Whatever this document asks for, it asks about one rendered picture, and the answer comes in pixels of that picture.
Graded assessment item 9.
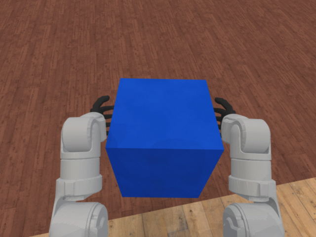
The left robot hand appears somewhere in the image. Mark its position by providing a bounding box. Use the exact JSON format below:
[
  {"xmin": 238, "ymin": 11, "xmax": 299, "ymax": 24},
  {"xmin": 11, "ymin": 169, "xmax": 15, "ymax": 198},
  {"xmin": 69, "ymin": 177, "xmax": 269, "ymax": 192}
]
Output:
[{"xmin": 90, "ymin": 95, "xmax": 114, "ymax": 135}]

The right robot hand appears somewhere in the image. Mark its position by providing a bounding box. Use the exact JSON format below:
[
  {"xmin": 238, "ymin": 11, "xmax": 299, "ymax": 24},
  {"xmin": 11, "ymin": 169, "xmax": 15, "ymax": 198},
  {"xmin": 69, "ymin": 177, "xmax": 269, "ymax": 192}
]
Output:
[{"xmin": 213, "ymin": 97, "xmax": 236, "ymax": 138}]

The left robot forearm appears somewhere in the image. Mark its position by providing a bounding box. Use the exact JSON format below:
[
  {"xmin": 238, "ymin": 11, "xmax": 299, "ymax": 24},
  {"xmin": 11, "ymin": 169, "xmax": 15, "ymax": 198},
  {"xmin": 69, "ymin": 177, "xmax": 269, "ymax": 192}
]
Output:
[{"xmin": 49, "ymin": 112, "xmax": 107, "ymax": 235}]

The carton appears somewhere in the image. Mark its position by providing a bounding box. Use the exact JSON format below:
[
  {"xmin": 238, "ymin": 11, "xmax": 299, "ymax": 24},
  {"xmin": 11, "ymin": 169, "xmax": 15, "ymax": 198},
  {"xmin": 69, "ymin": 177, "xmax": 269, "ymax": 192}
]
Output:
[{"xmin": 105, "ymin": 78, "xmax": 224, "ymax": 198}]

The right robot forearm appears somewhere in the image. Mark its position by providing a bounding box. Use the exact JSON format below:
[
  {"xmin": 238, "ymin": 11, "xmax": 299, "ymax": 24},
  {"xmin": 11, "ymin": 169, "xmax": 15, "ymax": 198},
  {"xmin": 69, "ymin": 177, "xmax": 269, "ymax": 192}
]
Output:
[{"xmin": 221, "ymin": 114, "xmax": 285, "ymax": 235}]

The right robot upper arm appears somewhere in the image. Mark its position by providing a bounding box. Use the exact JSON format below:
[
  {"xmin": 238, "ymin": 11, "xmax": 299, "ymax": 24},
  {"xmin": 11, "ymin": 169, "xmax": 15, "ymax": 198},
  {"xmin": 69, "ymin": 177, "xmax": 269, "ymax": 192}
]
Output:
[{"xmin": 223, "ymin": 203, "xmax": 284, "ymax": 237}]

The left robot upper arm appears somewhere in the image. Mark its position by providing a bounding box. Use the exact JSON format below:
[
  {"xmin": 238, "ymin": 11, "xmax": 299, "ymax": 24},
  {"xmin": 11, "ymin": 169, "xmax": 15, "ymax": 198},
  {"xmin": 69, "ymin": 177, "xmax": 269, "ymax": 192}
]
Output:
[{"xmin": 49, "ymin": 202, "xmax": 109, "ymax": 237}]

